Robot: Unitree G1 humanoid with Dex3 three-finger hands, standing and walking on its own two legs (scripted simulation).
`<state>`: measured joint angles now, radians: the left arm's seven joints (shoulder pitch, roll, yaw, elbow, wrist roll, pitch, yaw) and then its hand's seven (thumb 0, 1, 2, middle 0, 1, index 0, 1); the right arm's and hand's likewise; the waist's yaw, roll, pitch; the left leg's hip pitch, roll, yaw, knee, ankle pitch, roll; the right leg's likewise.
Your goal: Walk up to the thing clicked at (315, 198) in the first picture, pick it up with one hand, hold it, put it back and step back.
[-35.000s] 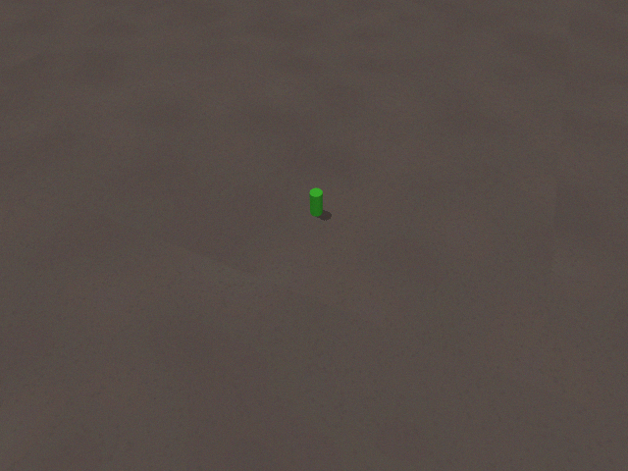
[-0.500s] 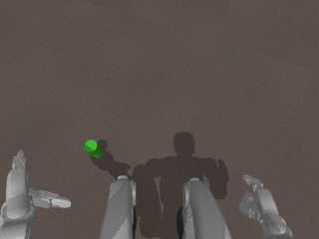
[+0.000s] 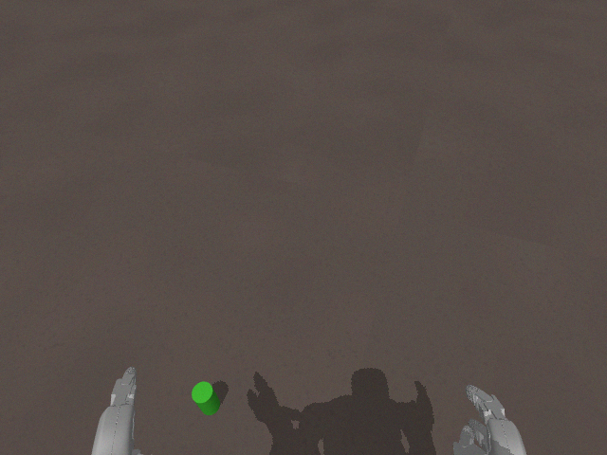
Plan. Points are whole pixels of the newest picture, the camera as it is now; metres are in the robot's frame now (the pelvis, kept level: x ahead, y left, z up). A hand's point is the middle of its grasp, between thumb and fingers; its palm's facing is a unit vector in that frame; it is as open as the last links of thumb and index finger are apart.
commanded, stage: home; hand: left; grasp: from above
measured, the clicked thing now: (206, 398) +0.41 +0.28 -0.65
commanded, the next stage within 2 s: none
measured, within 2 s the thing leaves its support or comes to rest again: neither
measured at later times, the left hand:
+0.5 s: hand out of the picture +0.16 +0.17 -0.04, palm faces +0.12 -0.95 -0.29, open 17.6 cm
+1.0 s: hand out of the picture +0.15 +0.17 -0.04, palm faces +0.11 -0.95 -0.29, open 17.5 cm
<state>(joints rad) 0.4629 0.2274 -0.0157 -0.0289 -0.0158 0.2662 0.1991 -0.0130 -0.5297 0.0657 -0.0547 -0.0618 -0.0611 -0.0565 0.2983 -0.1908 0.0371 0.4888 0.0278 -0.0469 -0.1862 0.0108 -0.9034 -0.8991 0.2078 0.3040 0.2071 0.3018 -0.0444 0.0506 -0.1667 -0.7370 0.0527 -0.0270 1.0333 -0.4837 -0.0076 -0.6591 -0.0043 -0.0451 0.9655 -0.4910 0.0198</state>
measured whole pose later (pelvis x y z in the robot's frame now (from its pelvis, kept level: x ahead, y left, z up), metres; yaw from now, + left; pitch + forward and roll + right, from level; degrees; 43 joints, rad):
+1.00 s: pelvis -0.02 -0.02 +0.01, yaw +0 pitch +6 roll -2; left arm 0.47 0.21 -0.01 0.00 -0.01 0.24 0.13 -0.01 -0.55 0.05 -0.05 -0.06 -0.06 -0.05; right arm 0.28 -0.21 0.03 0.50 0.01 -0.14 -0.18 0.01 -0.90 -0.90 0.21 0.30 0.21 0.30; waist -0.03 0.04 -0.10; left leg -0.64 0.05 -0.03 0.95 -0.42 -0.03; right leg -0.58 0.00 -0.05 0.92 -0.45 0.00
